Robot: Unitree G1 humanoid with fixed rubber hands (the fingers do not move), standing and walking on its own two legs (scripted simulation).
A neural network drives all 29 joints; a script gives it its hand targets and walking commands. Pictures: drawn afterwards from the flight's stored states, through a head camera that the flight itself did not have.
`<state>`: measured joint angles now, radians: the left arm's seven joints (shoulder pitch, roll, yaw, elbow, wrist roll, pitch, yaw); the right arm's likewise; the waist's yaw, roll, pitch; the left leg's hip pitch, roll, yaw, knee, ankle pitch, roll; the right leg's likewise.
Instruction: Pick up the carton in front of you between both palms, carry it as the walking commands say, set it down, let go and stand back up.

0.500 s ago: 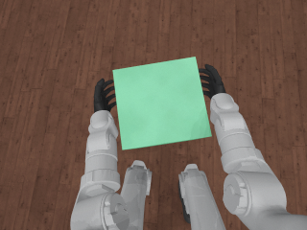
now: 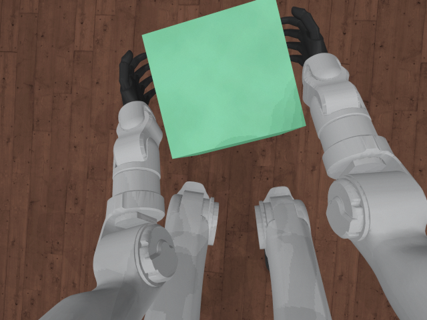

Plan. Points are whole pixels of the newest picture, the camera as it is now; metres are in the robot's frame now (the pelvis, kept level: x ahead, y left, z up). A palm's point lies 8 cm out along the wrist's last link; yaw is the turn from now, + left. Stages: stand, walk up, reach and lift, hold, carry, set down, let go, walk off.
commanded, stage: set down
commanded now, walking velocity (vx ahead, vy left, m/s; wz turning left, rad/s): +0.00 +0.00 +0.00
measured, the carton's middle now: (225, 96) +0.49 +0.02 -0.22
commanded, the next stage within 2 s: none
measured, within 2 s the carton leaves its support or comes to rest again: rests again in 0.72 s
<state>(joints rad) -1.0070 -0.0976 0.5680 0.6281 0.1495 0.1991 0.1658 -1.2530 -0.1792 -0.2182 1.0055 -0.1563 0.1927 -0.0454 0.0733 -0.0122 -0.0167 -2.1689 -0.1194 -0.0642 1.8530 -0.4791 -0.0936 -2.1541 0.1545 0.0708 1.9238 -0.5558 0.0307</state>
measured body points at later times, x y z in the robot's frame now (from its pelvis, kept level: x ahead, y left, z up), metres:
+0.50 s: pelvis +0.00 -0.01 -0.06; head +0.35 -0.03 +0.22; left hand +0.49 +0.18 -0.22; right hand +0.56 -0.11 -0.23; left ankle +0.13 +0.13 -0.42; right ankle +0.10 -0.11 -0.42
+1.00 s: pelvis +0.00 -0.01 -0.07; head +0.35 -0.03 +0.21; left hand +0.49 +0.19 -0.23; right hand +0.55 -0.11 -0.24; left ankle +0.12 +0.13 -0.42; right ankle +0.10 -0.11 -0.42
